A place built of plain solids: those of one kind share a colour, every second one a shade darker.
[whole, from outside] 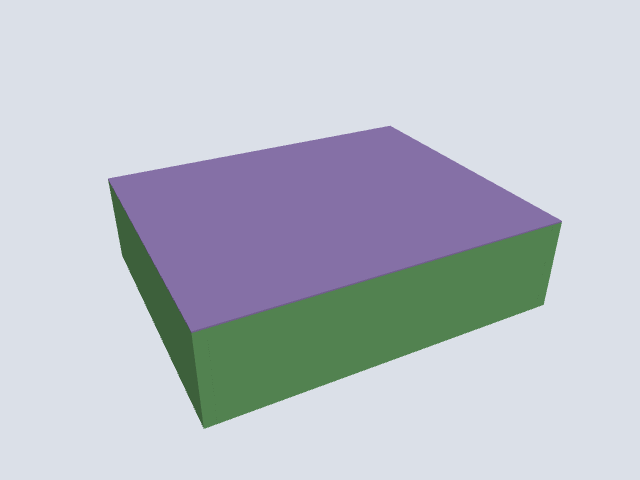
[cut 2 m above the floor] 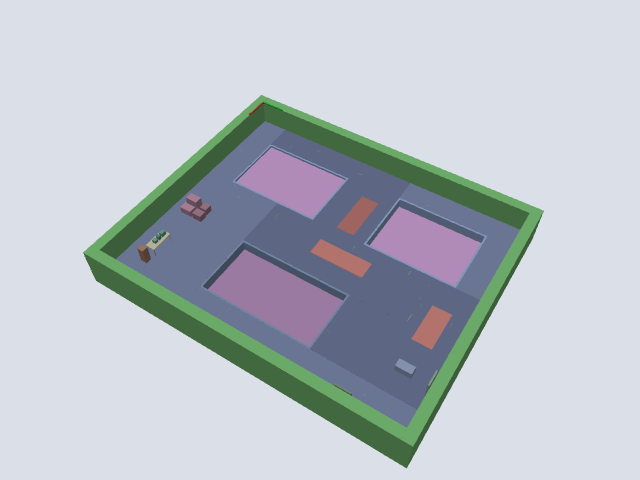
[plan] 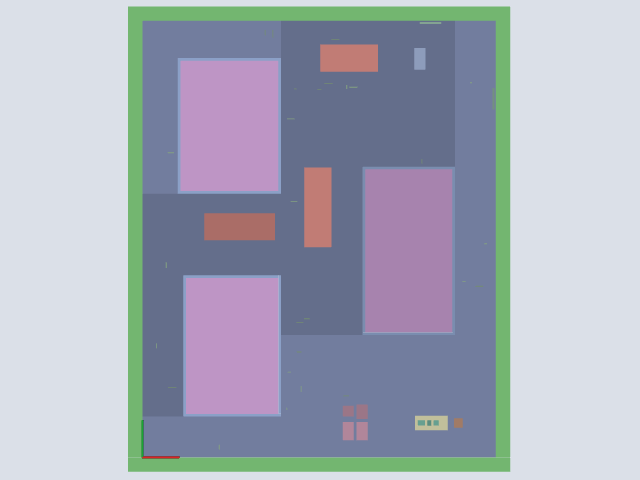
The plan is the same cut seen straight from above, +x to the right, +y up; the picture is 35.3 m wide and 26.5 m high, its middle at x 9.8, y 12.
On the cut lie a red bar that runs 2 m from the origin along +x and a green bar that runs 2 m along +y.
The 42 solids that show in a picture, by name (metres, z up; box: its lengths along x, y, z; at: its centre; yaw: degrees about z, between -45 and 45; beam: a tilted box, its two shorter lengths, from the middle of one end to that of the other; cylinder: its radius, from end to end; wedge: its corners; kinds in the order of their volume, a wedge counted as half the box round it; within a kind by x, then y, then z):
{
 "wall_1": {"box": [0.8, 24.1, 6.92], "at": [-0.4, 12.05, 2.16]},
 "wall_2": {"box": [21.1, 0.8, 6.92], "at": [9.75, -0.4, 2.16]},
 "wall_3": {"box": [21.1, 0.8, 6.92], "at": [9.75, 24.5, 2.16]},
 "wall_4": {"box": [0.8, 24.1, 6.92], "at": [19.9, 12.05, 2.16]},
 "floor_deck_1": {"box": [1.95, 9.55, 1.3], "at": [0.97, 19.32, -0.65]},
 "floor_deck_2": {"box": [2.25, 12.3, 1.3], "at": [1.12, 8.4, -0.65]},
 "floor_deck_3": {"box": [5.7, 2.05, 1.3], "at": [4.8, 23.07, -0.65]},
 "floor_deck_4": {"box": [5.4, 4.5, 1.3], "at": [4.95, 12.3, -0.65]},
 "floor_deck_5": {"box": [19.5, 2.25, 1.3], "at": [9.75, 1.12, -0.65]},
 "floor_deck_6": {"box": [4.5, 17.35, 1.3], "at": [9.9, 15.43, -0.65]},
 "floor_deck_7": {"box": [11.85, 4.5, 1.3], "at": [13.57, 4.5, -0.65]},
 "floor_deck_8": {"box": [5.1, 8.05, 1.3], "at": [14.7, 20.07, -0.65]},
 "floor_deck_9": {"box": [2.25, 17.35, 1.3], "at": [18.38, 15.43, -0.65]},
 "floor_lift_1": {"box": [5.4, 7.2, 0.48], "at": [4.8, 18.3, -1.06]},
 "floor_lift_2": {"box": [5.1, 7.5, 1.13], "at": [4.95, 6.15, -0.73]},
 "floor_lift_3": {"box": [4.8, 9.0, 0.45], "at": [14.7, 11.4, -1.07]},
 "ceil_1": {"box": [21.1, 25.7, 0.1], "at": [9.75, 12.05, 5.57]},
 "floor_trim_1": {"box": [0.15, 7.2, 1.3], "at": [2.02, 18.3, -0.65]},
 "floor_trim_2": {"box": [0.15, 7.5, 1.3], "at": [2.33, 6.15, -0.65]},
 "floor_trim_3": {"box": [5.55, 0.15, 1.3], "at": [4.73, 21.98, -0.65]},
 "floor_trim_4": {"box": [5.7, 0.15, 1.3], "at": [4.8, 14.62, -0.65]},
 "floor_trim_5": {"box": [5.25, 0.15, 1.3], "at": [4.88, 9.97, -0.65]},
 "floor_trim_6": {"box": [5.4, 0.15, 1.3], "at": [4.95, 2.33, -0.65]},
 "floor_trim_7": {"box": [0.15, 7.65, 1.3], "at": [7.58, 6.22, -0.65]},
 "floor_trim_8": {"box": [0.15, 7.35, 1.3], "at": [7.58, 18.37, -0.65]},
 "floor_trim_9": {"box": [0.15, 9.0, 1.3], "at": [12.22, 11.4, -0.65]},
 "floor_trim_10": {"box": [4.95, 0.15, 1.3], "at": [14.63, 15.97, -0.65]},
 "floor_trim_11": {"box": [5.1, 0.15, 1.3], "at": [14.7, 6.83, -0.65]},
 "floor_trim_12": {"box": [0.15, 9.15, 1.3], "at": [17.18, 11.47, -0.65]},
 "case_cases_1": {"box": [0.62, 1.0, 0.92], "at": [11.36, 1.45, 0.46]},
 "case_cases_2": {"box": [0.62, 0.6, 0.56], "at": [11.36, 2.55, 0.28]},
 "case_cases_3": {"box": [0.62, 1.0, 0.56], "at": [12.13, 1.45, 0.28]},
 "case_cases_4": {"box": [0.62, 0.8, 0.56], "at": [12.13, 2.52, 0.28]},
 "vinyl_1": {"box": [3.9, 1.5, 0.05], "at": [5.36, 12.73, -0.02]},
 "vinyl_2": {"box": [1.5, 4.4, 0.05], "at": [9.68, 13.8, -0.02]},
 "vinyl_3": {"box": [3.2, 1.5, 0.05], "at": [11.41, 22.04, -0.02]},
 "scenery_1": {"box": [1.2, 0.12, 2.8], "at": [15.9, 23.98, 1.4]},
 "scenery_2": {"box": [0.12, 1.2, 2.6], "at": [19.38, 19.8, 1.3]},
 "case_stray_1": {"box": [0.62, 1.2, 0.56], "at": [15.31, 22.0, 0.28]},
 "chairs_props_1": {"box": [0.48, 0.52, 1.34], "at": [17.44, 1.9, 0.67]},
 "table_props_1": {"box": [1.8, 0.8, 0.05], "at": [15.95, 1.9, 0.76]},
 "prop_props_1": {"box": [0.4, 0.3, 0.34], "at": [15.4, 1.9, 0.95]}
}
